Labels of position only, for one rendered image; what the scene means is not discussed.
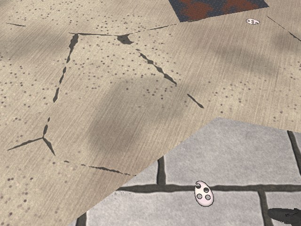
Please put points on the robot right hand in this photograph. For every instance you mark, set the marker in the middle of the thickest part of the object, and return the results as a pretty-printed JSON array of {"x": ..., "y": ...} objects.
[{"x": 288, "y": 216}]

